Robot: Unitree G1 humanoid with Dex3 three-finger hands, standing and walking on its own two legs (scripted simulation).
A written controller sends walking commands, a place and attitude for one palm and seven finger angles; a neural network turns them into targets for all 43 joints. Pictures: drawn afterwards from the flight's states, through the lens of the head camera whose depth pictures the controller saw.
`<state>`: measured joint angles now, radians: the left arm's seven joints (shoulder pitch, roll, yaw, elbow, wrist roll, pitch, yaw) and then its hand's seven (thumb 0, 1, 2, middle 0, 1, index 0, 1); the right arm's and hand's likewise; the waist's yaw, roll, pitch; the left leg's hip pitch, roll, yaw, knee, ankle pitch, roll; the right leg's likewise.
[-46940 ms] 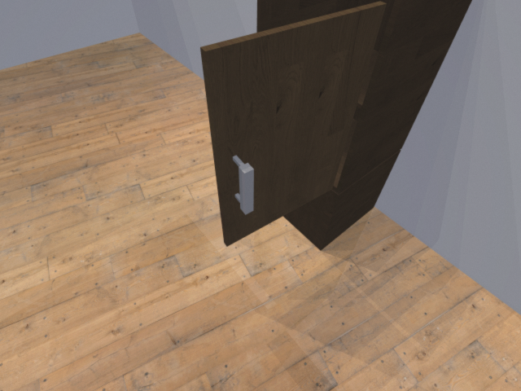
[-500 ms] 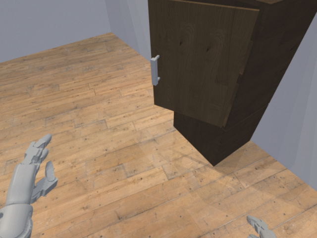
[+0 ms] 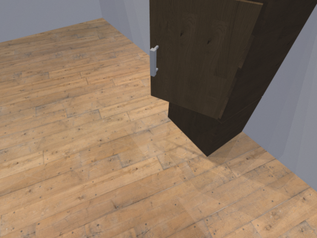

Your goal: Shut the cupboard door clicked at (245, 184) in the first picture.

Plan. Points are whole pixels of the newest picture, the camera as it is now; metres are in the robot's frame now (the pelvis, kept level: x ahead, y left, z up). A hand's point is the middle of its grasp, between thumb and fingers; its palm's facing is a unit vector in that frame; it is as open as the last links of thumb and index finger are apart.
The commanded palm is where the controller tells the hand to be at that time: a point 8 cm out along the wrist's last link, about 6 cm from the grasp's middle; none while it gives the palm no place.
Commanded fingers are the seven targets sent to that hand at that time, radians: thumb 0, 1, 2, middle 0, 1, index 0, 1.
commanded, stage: let the arm hang, fingers relaxed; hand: left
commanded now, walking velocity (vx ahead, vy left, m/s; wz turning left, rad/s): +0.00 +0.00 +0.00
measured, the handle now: (154, 60) +0.91 +0.07 -0.07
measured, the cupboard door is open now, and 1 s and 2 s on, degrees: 28 28 28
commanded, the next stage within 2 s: look to check the result in 0.52 s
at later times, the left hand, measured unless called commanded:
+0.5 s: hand out of the picture +0.03 +0.18 -0.17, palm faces +0.00 -0.98 -0.19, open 7.4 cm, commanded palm none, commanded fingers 0.00 0.90 0.90 -0.20 -0.30 -0.20 -0.30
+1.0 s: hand out of the picture +0.06 +0.22 -0.16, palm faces -0.01 -0.96 -0.29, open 7.4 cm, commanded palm none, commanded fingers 0.00 0.90 0.90 -0.20 -0.30 -0.20 -0.30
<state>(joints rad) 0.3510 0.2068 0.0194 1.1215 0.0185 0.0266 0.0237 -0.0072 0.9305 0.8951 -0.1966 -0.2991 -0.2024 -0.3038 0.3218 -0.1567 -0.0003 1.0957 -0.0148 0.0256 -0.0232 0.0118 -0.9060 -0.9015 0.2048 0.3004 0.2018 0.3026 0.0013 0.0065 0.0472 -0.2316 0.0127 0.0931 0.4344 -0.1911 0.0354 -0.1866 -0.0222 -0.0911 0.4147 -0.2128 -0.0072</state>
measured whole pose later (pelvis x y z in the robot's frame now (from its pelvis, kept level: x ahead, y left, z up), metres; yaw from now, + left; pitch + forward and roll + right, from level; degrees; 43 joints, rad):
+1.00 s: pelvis +0.02 +0.00 +0.00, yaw -1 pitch -1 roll +0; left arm 0.19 0.27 0.02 1.14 0.02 -0.01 0.01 0.00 0.90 0.90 -0.20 -0.30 -0.20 -0.30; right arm 0.18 -0.26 -0.01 1.13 -0.01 0.00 -0.02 0.01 -0.91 -0.90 0.21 0.30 0.20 0.30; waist 0.00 0.01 0.04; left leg -0.14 0.00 0.10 0.35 -0.19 0.03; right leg -0.11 -0.02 -0.08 0.35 -0.21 0.00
